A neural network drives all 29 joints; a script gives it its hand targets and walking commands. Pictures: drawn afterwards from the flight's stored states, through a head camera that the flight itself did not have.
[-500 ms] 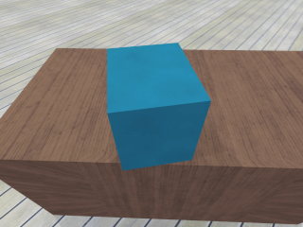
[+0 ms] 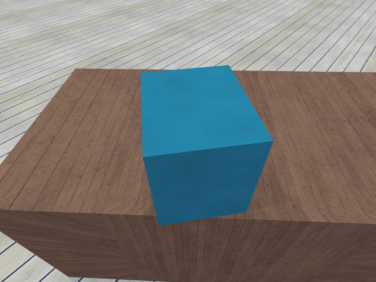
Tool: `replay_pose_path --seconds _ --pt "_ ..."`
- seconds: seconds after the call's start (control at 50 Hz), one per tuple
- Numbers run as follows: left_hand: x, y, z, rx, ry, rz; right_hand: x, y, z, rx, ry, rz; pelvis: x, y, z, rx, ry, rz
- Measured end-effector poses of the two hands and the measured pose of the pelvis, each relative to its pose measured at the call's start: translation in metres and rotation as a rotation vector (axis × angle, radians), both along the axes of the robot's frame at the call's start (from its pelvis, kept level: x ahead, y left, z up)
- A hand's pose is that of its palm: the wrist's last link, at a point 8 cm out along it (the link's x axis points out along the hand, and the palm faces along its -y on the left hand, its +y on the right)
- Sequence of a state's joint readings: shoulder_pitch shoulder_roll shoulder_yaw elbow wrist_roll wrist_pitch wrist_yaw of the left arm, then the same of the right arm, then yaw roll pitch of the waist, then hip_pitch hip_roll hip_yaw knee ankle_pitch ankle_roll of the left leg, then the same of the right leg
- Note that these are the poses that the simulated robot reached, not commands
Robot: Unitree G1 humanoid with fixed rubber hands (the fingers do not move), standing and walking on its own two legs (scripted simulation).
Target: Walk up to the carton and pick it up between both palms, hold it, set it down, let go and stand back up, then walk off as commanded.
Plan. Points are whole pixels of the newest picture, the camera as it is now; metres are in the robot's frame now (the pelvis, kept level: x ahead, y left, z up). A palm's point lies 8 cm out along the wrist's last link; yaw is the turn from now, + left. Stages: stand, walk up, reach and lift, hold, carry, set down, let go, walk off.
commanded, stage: walk up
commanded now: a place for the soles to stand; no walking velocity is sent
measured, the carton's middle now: (194, 143) +0.45 +0.01 +0.05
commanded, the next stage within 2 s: reach and lift in 0.86 s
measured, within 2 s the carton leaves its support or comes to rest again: neither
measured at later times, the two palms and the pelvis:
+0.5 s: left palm out of the picture +0.10 +0.30 -0.12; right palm out of the picture +0.10 -0.28 -0.12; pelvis +0.02 +0.01 +0.00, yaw +0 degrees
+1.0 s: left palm out of the picture +0.14 +0.29 -0.12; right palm out of the picture +0.13 -0.28 -0.12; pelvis +0.00 +0.01 -0.02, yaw -1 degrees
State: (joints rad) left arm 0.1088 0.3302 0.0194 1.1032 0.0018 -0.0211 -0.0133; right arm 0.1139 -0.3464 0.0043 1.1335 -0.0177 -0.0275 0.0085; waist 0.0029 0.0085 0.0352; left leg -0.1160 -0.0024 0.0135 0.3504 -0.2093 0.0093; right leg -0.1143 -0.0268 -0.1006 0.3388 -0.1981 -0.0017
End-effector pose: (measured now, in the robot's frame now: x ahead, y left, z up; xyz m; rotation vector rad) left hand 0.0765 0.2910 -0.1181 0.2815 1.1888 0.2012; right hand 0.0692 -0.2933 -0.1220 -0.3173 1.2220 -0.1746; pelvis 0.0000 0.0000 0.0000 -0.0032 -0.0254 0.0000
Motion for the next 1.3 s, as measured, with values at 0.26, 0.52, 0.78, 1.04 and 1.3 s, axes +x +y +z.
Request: replay_pose_path --seconds 0.26,0.52,0.78,1.04,1.3 --pt "0.017 0.005 -0.002 -0.002 -0.001 -0.004 0.017 0.007 0.001 -0.006 -0.012 -0.010 0.013 0.007 -0.001 0.000 -0.001 0.001" --pt "0.023 0.009 -0.004 -0.004 -0.001 -0.001 0.032 0.012 0.004 -0.008 -0.035 -0.001 0.019 0.011 -0.001 -0.001 -0.003 0.004" --pt "0.019 0.012 -0.004 0.000 0.013 0.008 0.033 0.014 0.003 -0.009 -0.027 -0.002 0.022 0.013 -0.001 0.001 -0.004 0.005" --pt "0.078 -0.017 0.005 0.016 -0.020 -0.032 0.070 0.015 0.002 0.084 -0.230 0.041 -0.003 0.001 -0.019 -0.028 0.001 -0.030" --pt "0.076 -0.054 0.039 -0.016 -0.162 0.004 0.060 -0.008 0.039 0.048 -0.330 0.082 -0.011 -0.026 -0.008 0.003 -0.059 -0.031"
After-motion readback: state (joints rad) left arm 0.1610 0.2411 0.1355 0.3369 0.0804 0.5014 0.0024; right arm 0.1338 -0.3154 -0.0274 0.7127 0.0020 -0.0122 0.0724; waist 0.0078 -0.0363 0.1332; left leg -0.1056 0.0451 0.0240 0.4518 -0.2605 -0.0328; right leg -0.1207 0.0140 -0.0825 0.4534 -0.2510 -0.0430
